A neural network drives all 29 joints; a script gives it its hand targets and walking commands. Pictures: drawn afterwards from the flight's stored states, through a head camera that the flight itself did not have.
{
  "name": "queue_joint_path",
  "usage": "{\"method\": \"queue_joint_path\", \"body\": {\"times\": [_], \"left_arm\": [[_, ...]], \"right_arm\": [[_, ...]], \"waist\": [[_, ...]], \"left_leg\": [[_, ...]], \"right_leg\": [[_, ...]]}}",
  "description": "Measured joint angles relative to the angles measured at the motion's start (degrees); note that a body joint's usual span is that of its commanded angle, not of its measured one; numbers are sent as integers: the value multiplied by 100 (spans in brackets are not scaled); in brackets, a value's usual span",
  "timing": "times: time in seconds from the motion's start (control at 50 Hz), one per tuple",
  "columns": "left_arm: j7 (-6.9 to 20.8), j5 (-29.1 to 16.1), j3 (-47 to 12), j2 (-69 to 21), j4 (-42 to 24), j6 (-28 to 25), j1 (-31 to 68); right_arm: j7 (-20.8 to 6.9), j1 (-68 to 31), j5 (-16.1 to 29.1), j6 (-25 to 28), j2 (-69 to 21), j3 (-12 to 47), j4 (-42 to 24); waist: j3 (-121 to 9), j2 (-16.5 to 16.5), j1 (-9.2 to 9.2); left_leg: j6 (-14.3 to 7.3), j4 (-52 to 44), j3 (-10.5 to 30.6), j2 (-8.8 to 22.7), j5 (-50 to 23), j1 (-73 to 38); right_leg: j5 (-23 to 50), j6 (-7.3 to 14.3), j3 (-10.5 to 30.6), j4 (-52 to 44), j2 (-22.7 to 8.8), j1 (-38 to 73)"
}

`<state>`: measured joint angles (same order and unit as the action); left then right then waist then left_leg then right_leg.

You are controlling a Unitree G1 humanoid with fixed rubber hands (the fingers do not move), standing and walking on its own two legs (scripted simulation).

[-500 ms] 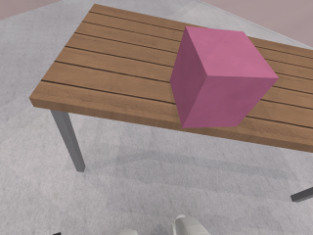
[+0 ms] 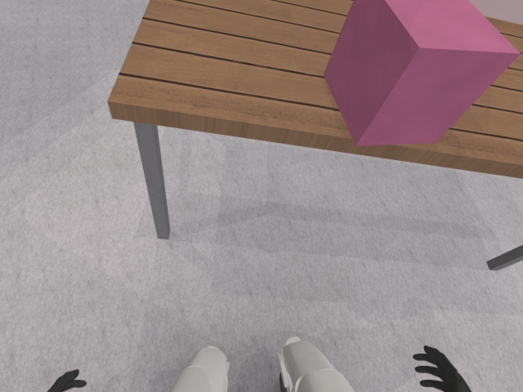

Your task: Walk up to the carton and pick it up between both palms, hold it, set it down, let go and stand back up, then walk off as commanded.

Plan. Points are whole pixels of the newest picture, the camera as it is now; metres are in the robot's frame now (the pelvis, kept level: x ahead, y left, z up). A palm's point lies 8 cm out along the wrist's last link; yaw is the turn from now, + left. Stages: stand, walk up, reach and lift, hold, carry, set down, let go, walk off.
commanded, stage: walk off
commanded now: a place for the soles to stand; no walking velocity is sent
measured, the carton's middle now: (403, 66) +0.72 -0.24 +0.09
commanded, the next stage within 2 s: none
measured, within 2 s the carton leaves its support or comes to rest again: neither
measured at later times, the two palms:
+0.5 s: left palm out of the picture +0.00 +0.27 -0.12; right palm out of the picture +0.01 -0.35 -0.04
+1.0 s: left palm out of the picture -0.09 +0.06 -0.08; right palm out of the picture -0.11 -0.59 -0.04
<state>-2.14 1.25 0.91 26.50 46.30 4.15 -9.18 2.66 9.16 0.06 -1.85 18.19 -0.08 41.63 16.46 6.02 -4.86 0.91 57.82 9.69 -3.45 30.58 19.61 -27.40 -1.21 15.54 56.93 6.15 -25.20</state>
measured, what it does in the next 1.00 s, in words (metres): steps to the right: right foot, then left foot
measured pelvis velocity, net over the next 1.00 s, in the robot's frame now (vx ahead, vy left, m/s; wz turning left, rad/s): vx -0.14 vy -0.27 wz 0.00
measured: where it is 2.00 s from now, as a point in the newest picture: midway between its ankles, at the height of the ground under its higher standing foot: outside the picture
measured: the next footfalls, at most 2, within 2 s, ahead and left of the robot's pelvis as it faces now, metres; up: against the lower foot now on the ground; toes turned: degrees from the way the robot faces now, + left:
right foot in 0.64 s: +0.00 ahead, -0.26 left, +0.00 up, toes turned +0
left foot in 0.98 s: -0.12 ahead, -0.14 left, +0.00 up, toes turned -9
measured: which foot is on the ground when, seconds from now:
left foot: down 0.00-0.66, up 0.68-0.96, down 0.98-1.00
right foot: up 0.00-0.62, down 0.64-0.98, up 1.00-1.00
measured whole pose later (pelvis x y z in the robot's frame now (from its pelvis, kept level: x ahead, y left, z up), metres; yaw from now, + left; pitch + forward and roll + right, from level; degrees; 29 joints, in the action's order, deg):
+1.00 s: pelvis -0.14 -0.27 +0.04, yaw +0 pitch -1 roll +2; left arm 3.1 1.9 3.4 26.8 46.3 3.3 -13.7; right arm 3.8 24.0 0.1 1.5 22.4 -0.1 46.6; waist 5.7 6.7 -4.1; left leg -0.6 32.7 8.0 -4.8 19.1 12.7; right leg -13.5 -6.1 -6.2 35.6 6.7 -25.5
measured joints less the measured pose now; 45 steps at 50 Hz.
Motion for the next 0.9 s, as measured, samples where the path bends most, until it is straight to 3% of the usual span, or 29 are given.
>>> {"method": "queue_joint_path", "body": {"times": [0.08, 0.16, 0.28, 0.52, 0.58, 0.64, 0.68, 0.72, 0.78, 0.84, 0.86, 0.9], "left_arm": [[133, 0, 1, -3, -1, 41, 156], [223, 0, 7, 27, 1, 140, 153], [355, 15, 49, 97, 1, 242, -41], [442, 62, 199, 150, -2, 252, -368], [493, 62, 214, 153, -4, 245, -393], [580, 61, 238, 155, -6, 199, -480], [622, 62, 244, 113, -3, 120, -511], [624, 63, 244, 63, -1, 105, -528], [625, 63, 244, 21, -4, 183, -543], [625, 62, 243, 21, -9, 129, -548], [622, 63, 243, 21, -9, 91, -537], [610, 63, 243, 19, -9, 34, -507]], "right_arm": [[116, 580, 0, 4, -8, -1, 1], [180, 822, 0, 4, -5, 0, -3], [182, 821, 0, 133, -7, 0, -4], [200, 761, 0, 279, -6, 0, -4], [210, 690, 0, 286, 10, 0, -4], [220, 612, 0, 286, 82, -1, -5], [276, 568, -1, 281, 218, -4, 27], [338, 571, 0, 245, 287, -3, 239], [344, 569, 0, 172, 290, 1, 428], [309, 587, 0, 172, 295, 3, 427], [275, 640, 0, 181, 297, 4, 427], [196, 853, 0, 218, 304, 5, 424]], "waist": [[45, 133, -4], [20, 203, -7], [-122, 206, -10], [-572, 209, -11], [-575, 214, -15], [-598, 219, -18], [-482, 40, -15], [-505, -99, -21], [-727, -226, -18], [-924, -306, -15], [-998, -309, -13], [-1159, -274, -8]], "left_leg": [[-200, -221, -122, 114, -247, 2], [-204, -593, -123, 151, -595, 3], [-198, -918, -126, 216, -918, 0], [-86, -924, -126, 323, -955, 0], [-86, -925, -129, 471, -943, 12], [-50, -897, -134, 641, -894, 26], [-51, -364, 20, 723, -226, 118], [-50, 751, 123, 483, 335, 461], [-50, 1653, 127, 75, 336, 836], [-50, 1730, 133, -30, 148, 861], [-50, 1645, 135, -29, 130, 844], [-50, 978, 133, -27, 133, 641]], "right_leg": [[-120, -1, -1, 868, 445, -109], [175, -1, 2, 1485, 527, -112], [368, -1, -7, 1730, 491, -113], [203, -1, -443, 1876, 36, -123], [-53, -2, -693, 1406, -261, -66], [-135, 19, -829, 142, -565, 310], [75, 156, -1030, 245, -444, 324], [19, 343, -1302, 407, -397, 320], [254, 411, -1656, -69, -301, 337], [842, 411, -1905, -1052, -26, 349], [1058, 346, -1987, -1434, 61, 347], [1500, 12, -2123, -2211, 182, 342]]}}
